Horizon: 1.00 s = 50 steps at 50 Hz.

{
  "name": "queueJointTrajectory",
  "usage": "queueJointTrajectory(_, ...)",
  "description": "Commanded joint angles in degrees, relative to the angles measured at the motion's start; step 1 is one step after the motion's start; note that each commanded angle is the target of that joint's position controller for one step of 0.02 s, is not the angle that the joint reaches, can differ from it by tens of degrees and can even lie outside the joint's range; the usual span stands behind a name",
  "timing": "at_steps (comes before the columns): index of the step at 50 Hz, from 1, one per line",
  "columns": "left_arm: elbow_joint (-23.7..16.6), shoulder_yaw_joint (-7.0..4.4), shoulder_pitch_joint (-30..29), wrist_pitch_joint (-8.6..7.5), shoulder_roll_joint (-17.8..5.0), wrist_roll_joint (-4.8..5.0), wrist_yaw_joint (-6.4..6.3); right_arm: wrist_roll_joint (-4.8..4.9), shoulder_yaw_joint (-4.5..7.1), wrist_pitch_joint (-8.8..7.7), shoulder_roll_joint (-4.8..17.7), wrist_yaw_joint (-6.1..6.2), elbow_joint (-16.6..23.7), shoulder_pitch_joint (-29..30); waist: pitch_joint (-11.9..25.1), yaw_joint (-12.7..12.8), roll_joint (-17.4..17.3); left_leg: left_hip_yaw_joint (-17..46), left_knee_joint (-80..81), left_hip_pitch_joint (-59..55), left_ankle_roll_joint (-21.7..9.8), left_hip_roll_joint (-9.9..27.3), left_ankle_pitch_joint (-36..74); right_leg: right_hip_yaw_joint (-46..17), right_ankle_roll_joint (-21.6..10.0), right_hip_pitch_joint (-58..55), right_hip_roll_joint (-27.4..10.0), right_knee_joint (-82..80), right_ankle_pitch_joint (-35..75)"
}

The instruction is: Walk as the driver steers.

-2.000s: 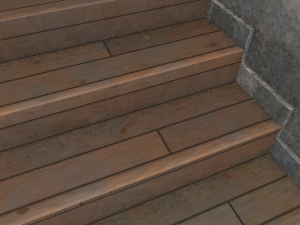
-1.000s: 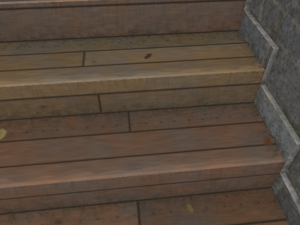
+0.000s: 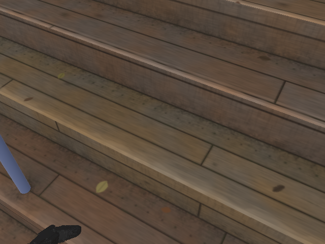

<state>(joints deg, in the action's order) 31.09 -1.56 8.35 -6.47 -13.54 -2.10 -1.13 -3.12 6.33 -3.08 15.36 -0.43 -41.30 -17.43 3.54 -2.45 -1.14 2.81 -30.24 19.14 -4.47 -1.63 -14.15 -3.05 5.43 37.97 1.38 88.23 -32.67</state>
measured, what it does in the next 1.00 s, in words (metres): walks ahead, turning left: right foot, then left foot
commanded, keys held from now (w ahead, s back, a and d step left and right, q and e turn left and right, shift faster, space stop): q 0.24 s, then no key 0.14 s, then w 0.62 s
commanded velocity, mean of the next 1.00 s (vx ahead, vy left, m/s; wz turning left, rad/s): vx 0.20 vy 0.00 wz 0.28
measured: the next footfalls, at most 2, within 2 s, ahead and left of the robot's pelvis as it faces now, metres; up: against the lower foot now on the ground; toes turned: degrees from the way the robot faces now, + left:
right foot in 0.30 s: +0.02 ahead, -0.24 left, +0.00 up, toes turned +14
left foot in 0.56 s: +0.01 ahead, +0.03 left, +0.00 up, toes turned +17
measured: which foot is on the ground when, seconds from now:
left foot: down 0.00-0.30, up 0.32-0.54, down 0.56-1.00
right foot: up 0.00-0.28, down 0.30-0.76, up 0.78-1.00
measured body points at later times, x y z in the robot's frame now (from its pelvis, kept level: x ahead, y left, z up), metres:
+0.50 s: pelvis +0.03 -0.11 -0.01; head +0.05 -0.13 +0.43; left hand +0.01 +0.14 -0.12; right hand +0.32 -0.31 -0.08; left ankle -0.04 +0.04 -0.70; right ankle -0.02 -0.25 -0.74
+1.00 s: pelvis +0.10 -0.08 +0.00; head +0.10 -0.08 +0.45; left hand +0.28 +0.18 -0.04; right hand +0.13 -0.37 -0.13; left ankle -0.03 +0.02 -0.74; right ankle +0.15 -0.20 -0.39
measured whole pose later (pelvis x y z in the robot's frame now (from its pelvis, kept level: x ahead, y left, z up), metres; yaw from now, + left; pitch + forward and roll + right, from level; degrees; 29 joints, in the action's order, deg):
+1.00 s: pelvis +0.10 -0.08 +0.00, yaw +16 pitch +1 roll -1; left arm 30.1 0.1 2.0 0.0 -10.0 1.6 -1.7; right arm -4.8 2.4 -2.4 17.8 -1.0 -51.8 -28.4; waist 1.2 -2.1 -1.6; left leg -1.2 -21.0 2.9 1.1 3.3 -19.6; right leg -1.8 -7.7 64.3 5.1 128.1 -45.7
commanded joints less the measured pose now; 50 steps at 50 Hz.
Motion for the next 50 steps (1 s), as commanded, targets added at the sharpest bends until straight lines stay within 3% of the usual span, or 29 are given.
queueJointTrajectory(1,-6.14,-0.35,-0.51,0.55,-4.86,0.76,-0.34,-1.46,0.72,-1.60,7.69,0.62,5.50,1.92,4.55,2.90,-3.46,17.87,8.14,-5.30,-15.28,16.43,38.82,-1.44,0.63,6.22,0.73,12.84,1.36)
queueJointTrajectory(4,-8.64,0.38,-2.08,1.19,-5.41,1.53,-0.91,-1.43,-0.28,-3.13,7.97,1.90,4.02,-4.71,4.42,0.49,-5.80,18.86,6.45,-10.40,-14.97,17.90,46.05,-1.18,1.24,12.15,1.61,21.86,-4.34)
queueJointTrajectory(7,-9.60,0.21,-2.95,1.17,-6.05,0.14,-0.83,-0.27,-1.58,-4.05,7.88,1.46,1.72,-8.78,3.53,-0.13,-3.97,20.42,6.10,-12.65,-11.79,18.77,38.65,-3.37,-0.32,16.47,-0.32,24.49,-7.83)
queueJointTrajectory(9,-9.57,0.06,1.96,1.79,-5.92,0.28,-0.55,1.14,-0.81,-3.96,12.99,1.51,5.55,2.51,3.26,5.89,-5.88,16.06,10.22,4.06,-7.86,13.55,37.30,-1.24,-1.44,-3.04,-0.03,14.65,-2.66)
queueJointTrajectory(11,-6.77,-0.52,10.56,2.93,-5.39,-0.79,2.77,1.11,0.02,-2.28,17.70,0.76,12.62,22.83,2.22,14.77,-1.08,11.22,11.42,18.00,-4.25,5.40,33.12,0.78,-1.41,-26.21,-1.74,-23.13,12.62)
queueJointTrajectory(12,-3.31,0.95,17.62,4.15,-1.73,-0.78,4.53,0.93,-0.68,-0.68,16.31,1.12,15.23,25.71,3.34,15.48,-3.35,14.79,8.55,14.11,-4.79,5.18,29.40,-1.44,-2.03,-30.80,-1.77,-41.10,16.10)
queueJointTrajectory(13,2.27,2.12,26.31,5.13,1.33,0.30,6.97,1.03,-1.44,0.83,14.59,1.55,17.98,29.33,-0.18,16.45,-0.04,15.07,5.51,13.80,-4.77,5.89,23.83,0.22,-2.92,-35.76,-1.54,-56.38,32.64)
queueJointTrajectory(14,6.84,2.51,28.30,7.06,1.11,0.00,9.34,3.28,-2.80,2.51,10.77,2.01,17.00,22.06,-3.33,12.74,2.50,14.77,1.86,7.92,-2.04,3.90,16.34,-0.30,-3.80,-36.50,-1.61,-72.15,44.05)
queueJointTrajectory(15,3.60,1.62,17.83,8.38,-2.16,-1.92,9.55,4.48,-4.38,3.74,3.50,2.01,10.20,4.23,-1.40,3.12,0.43,12.88,-4.40,0.89,2.01,2.53,1.59,-3.25,-7.50,-34.04,-7.46,-76.69,44.57)
queueJointTrajectory(16,0.97,-2.09,13.87,7.41,-13.55,-0.04,8.98,2.37,-4.46,3.68,1.64,0.84,11.86,-5.17,6.46,-8.04,12.59,8.10,-11.20,10.55,8.45,-0.49,-19.90,-13.87,-19.33,-41.06,-19.97,-55.08,87.60)
queueJointTrajectory(17,-1.60,-2.35,7.43,6.70,-13.65,-0.83,9.47,1.56,-2.56,3.39,7.91,-0.76,8.34,-9.61,10.03,-6.90,15.73,7.45,-22.39,12.28,13.41,-0.08,-23.74,-18.48,-23.17,-36.14,-25.51,-53.98,88.01)
queueJointTrajectory(18,-5.95,-4.95,2.39,5.48,-17.09,0.23,8.09,-0.84,-2.29,2.10,9.35,-1.00,10.42,-6.46,10.14,-2.71,20.81,3.66,-34.48,13.01,17.77,0.78,-28.25,-22.57,-23.74,-30.05,-24.85,-59.43,60.62)
queueJointTrajectory(19,-5.26,-4.17,3.58,3.66,-12.72,2.40,6.85,-0.36,-2.10,0.71,8.13,-1.78,12.85,0.89,2.92,-0.01,18.92,2.71,-44.42,15.87,18.86,1.85,-30.01,-23.20,-18.47,-22.92,-20.66,-64.77,43.28)
queueJointTrajectory(20,-5.06,-2.28,3.35,1.94,-7.87,3.37,6.67,0.60,-1.42,-0.88,8.27,-1.27,12.67,8.47,-2.11,2.02,9.93,4.02,-46.80,18.73,17.54,2.44,-27.51,-20.09,-14.98,-22.09,-18.56,-63.26,39.77)
queueJointTrajectory(21,-4.01,-0.78,2.31,1.37,-5.11,2.71,7.09,1.55,-1.22,-2.16,8.72,-1.40,12.10,11.04,-4.39,1.13,3.55,2.58,-44.51,16.44,15.39,3.71,-21.60,-14.80,-14.32,-18.50,-15.08,-61.97,43.87)
queueJointTrajectory(23,-0.80,-1.66,6.67,0.58,-7.15,4.09,6.11,1.81,-2.97,-3.03,4.66,-3.86,12.06,15.93,-4.25,3.02,5.09,-4.53,-19.78,15.66,12.24,7.14,-21.39,-9.51,-13.68,-27.22,-10.09,-62.94,44.54)
queueJointTrajectory(24,1.69,-2.28,10.34,0.91,-9.36,4.25,5.97,1.31,-3.33,-2.00,5.03,-4.66,10.49,15.94,-2.41,5.44,6.60,-4.86,-12.34,9.80,11.72,5.90,-15.40,-11.54,-15.21,-28.16,-11.07,-63.93,40.89)
queueJointTrajectory(25,2.16,-2.26,8.34,1.36,-10.37,4.00,6.18,2.58,-3.55,-1.82,5.23,-4.85,9.60,14.45,-1.11,4.42,9.60,-4.43,-8.91,0.73,11.35,4.69,-7.89,-14.23,-16.10,-25.78,-14.16,-64.90,41.55)
queueJointTrajectory(27,2.34,-2.06,5.53,2.14,-9.24,3.22,7.34,2.79,-3.26,-1.84,7.06,-3.87,9.20,12.87,-1.95,2.69,9.62,-4.78,0.23,-5.54,8.69,4.69,3.75,-14.17,-16.69,-25.40,-16.19,-64.27,39.64)
queueJointTrajectory(30,3.04,-3.23,12.78,2.86,-11.12,0.18,5.88,1.27,-2.83,-2.55,10.59,-1.94,12.02,15.18,2.41,7.30,5.90,-5.78,-4.08,-6.14,2.08,3.48,4.84,-11.23,-17.50,-31.65,-14.93,-61.29,39.47)
queueJointTrajectory(33,2.06,-3.88,10.21,2.55,-10.62,-1.24,4.11,2.97,-3.85,-2.06,6.89,-1.60,12.32,13.41,-2.62,6.87,9.43,-5.45,-2.63,-1.57,1.45,2.21,-1.12,-11.43,-17.44,-31.16,-15.90,-61.93,26.04)
queueJointTrajectory(36,1.35,-2.77,13.16,3.51,-7.70,-2.89,6.51,3.47,-1.27,-0.70,12.36,-2.37,9.82,8.78,3.43,4.90,0.24,0.02,2.37,-12.31,-3.41,3.63,24.74,-1.29,-14.86,-30.00,-7.66,-47.70,47.48)
queueJointTrajectory(39,-2.91,-2.72,9.17,3.72,-5.30,-3.87,7.56,2.07,0.14,-0.33,16.71,-2.38,8.66,7.05,0.77,3.49,-7.60,13.42,10.06,-14.58,-16.96,16.67,39.66,6.14,-10.00,-14.74,2.30,-18.84,14.82)
queueJointTrajectory(41,-4.01,-2.15,5.22,3.68,-3.53,-2.22,7.12,0.48,0.74,0.16,15.41,-3.93,2.61,-2.14,-1.96,-0.12,-9.17,14.78,9.47,-13.66,-19.69,26.25,48.66,3.04,-8.60,0.16,2.05,22.72,-10.09)
queueJointTrajectory(43,-6.20,-1.22,-1.72,3.19,-1.44,-0.71,6.18,-1.32,-0.76,-0.37,11.12,-4.25,-8.24,-19.60,-3.29,-6.57,-4.76,21.32,7.90,-33.52,-17.49,30.30,38.17,0.07,-11.37,34.00,2.63,53.93,-17.74)
queueJointTrajectory(44,-7.39,-0.53,-11.64,3.37,-0.65,6.39,0.91,-2.69,-0.82,0.37,10.13,-2.45,-3.29,-11.14,1.32,-4.94,3.60,11.68,7.07,-43.30,-9.16,22.00,30.23,-5.01,-13.57,39.59,0.96,32.18,-12.13)
queueJointTrajectory(46,-7.65,2.25,-17.39,3.51,4.41,4.86,0.13,-3.40,-2.25,0.68,7.85,-0.56,-6.81,-13.72,-1.27,-4.89,-2.36,12.15,10.79,-37.09,-7.63,22.24,18.90,-2.21,-14.36,42.87,2.81,41.58,-14.87)
queueJointTrajectory(48,-9.34,3.62,-19.00,5.00,6.53,4.02,-0.91,-2.19,-2.52,-0.29,9.36,-0.10,-8.27,-12.80,-5.34,-1.64,-5.15,12.08,16.76,-27.29,-6.77,25.31,5.17,-3.64,-14.27,47.73,2.44,49.76,-15.55)
queueJointTrajectory(50,-12.89,4.65,-22.82,5.44,6.13,3.80,-2.15,-0.31,-3.74,-0.18,8.12,0.53,-7.98,-8.58,-13.63,3.84,-3.80,5.10,25.94,-8.34,-3.90,22.18,-3.83,-2.16,-12.70,41.97,-1.13,32.99,-12.42)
